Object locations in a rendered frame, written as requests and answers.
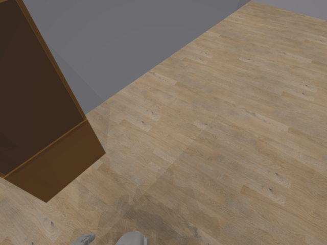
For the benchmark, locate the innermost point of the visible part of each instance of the robot left thigh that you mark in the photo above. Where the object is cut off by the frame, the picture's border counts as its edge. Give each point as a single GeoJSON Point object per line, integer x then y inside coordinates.
{"type": "Point", "coordinates": [133, 238]}

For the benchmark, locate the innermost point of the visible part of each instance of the left robot hand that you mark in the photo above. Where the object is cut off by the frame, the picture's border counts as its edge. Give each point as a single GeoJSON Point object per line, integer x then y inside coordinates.
{"type": "Point", "coordinates": [84, 239]}

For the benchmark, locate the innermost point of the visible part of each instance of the cupboard door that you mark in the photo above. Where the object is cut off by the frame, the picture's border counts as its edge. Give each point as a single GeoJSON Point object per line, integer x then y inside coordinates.
{"type": "Point", "coordinates": [35, 106]}

